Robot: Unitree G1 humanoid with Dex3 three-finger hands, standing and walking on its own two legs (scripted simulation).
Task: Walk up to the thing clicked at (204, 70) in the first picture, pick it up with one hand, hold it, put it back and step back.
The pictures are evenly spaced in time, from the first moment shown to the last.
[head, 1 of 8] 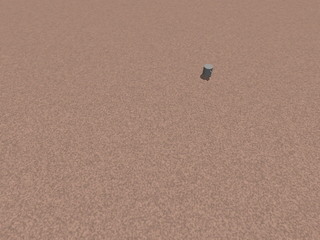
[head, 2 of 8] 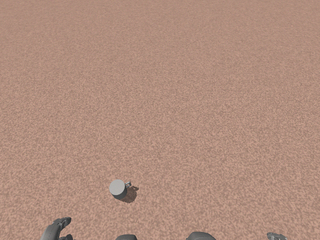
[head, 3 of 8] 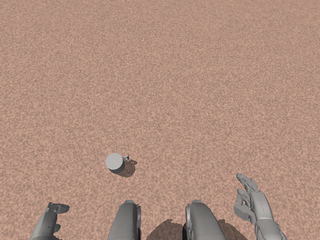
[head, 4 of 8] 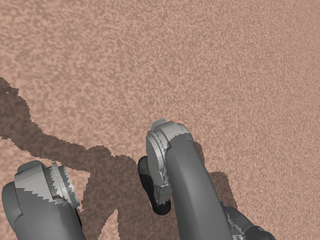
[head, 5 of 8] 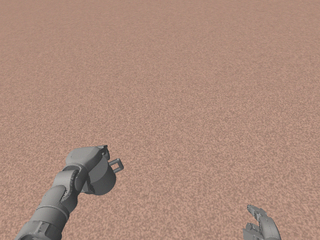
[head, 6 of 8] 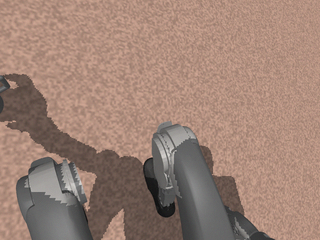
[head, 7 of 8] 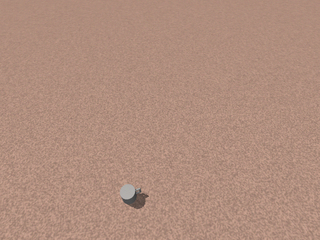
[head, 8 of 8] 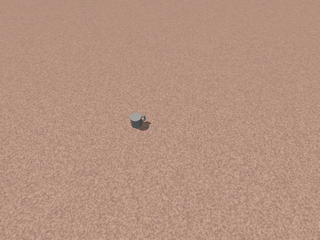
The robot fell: no
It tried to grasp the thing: yes
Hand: left
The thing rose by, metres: 0.66
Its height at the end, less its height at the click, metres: +0.00
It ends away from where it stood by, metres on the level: 0.01
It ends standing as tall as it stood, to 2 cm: yes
